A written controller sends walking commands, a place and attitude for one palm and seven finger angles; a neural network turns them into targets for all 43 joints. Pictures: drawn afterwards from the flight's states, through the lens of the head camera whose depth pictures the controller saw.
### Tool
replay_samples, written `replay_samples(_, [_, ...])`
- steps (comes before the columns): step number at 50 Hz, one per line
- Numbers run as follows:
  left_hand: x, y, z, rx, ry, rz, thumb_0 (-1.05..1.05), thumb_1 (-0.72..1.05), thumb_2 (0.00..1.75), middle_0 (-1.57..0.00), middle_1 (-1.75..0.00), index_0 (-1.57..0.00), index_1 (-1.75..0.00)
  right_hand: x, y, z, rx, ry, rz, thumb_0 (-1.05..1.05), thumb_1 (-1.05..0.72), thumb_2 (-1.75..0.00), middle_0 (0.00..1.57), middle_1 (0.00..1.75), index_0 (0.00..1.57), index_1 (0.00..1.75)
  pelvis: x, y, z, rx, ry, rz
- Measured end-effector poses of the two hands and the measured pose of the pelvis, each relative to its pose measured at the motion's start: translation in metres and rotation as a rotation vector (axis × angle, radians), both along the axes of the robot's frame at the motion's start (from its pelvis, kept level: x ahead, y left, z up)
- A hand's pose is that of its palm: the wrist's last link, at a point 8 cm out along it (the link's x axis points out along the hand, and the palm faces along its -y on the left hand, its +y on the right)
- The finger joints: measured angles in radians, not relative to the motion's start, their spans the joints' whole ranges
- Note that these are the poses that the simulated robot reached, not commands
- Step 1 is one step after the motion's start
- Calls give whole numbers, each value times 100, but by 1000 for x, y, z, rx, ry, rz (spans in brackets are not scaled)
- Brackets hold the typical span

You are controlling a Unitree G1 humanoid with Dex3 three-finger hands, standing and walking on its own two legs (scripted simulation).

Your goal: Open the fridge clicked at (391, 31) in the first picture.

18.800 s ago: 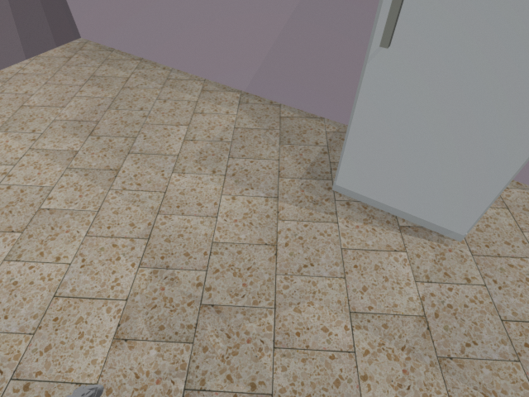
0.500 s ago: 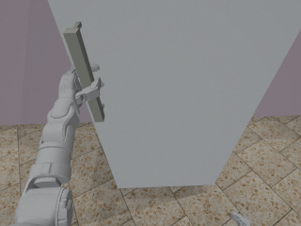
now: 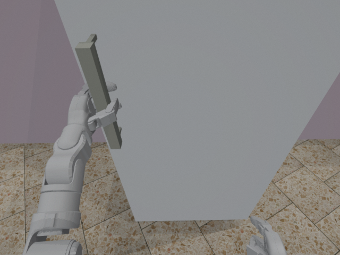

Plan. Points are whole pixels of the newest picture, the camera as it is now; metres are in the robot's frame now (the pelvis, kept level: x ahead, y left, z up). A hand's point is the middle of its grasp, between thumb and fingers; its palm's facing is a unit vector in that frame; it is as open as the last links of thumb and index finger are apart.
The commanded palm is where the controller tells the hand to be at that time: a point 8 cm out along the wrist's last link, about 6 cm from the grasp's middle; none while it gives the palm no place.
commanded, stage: pull the door a little, standing still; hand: left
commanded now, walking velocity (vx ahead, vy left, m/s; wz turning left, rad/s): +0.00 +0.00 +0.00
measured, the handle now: (106, 99) +0.42 +0.18 +0.18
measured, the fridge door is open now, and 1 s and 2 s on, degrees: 0 27 50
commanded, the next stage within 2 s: walk backward, drawing the door open in 0.14 s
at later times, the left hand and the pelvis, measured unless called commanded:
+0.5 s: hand (109, 158) +0.25 +0.13 +0.17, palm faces +0.08 -0.98 -0.18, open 7.0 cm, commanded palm +0.22 +0.18 +0.18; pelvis +0.00 +0.00 +0.00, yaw -1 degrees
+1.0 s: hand (133, 227) +0.14 +0.06 +0.17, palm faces +0.08 -0.99 -0.15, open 7.4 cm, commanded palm +0.10 +0.11 +0.18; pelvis -0.12 -0.07 +0.00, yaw +11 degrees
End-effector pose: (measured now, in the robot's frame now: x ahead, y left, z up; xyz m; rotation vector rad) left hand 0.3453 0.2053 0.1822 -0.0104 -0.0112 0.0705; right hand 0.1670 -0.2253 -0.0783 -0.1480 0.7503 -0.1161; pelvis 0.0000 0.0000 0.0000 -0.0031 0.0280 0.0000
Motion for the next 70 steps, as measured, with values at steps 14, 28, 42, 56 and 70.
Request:
replay_samples(14, [-71,-10,-1,74,-53,-52,-2,63,69,-37,-140,-28,-140,26,7,5,33,-37,24,2,-90,-90,20,30,20,30,24,1,1,-1,8,-31])
replay_samples(28, [-129,-29,-5,220,-216,6,-9,51,69,-45,-140,-29,-140,5,2,1,-1,-17,37,1,-90,-90,20,30,20,30,-12,-9,-2,11,1,-5])
replay_samples(42, [-193,-64,-12,164,-315,-38,-8,55,66,-45,-140,-22,-135,-97,-20,-28,-46,77,9,1,-90,-90,20,30,20,30,-84,-26,-16,-7,-14,70])
replay_samples(56, [-264,-115,-10,204,-302,77,-7,53,71,-46,-140,-21,-133,-113,-46,-38,32,109,220,2,-90,-90,20,30,20,30,-138,-113,-10,-22,-13,257])
replay_samples(70, [-318,-169,-13,263,-312,260,-11,52,73,-48,-140,-18,-132,-65,-105,-22,-62,12,489,1,-90,-90,20,30,20,30,-152,-216,-9,-9,-27,520])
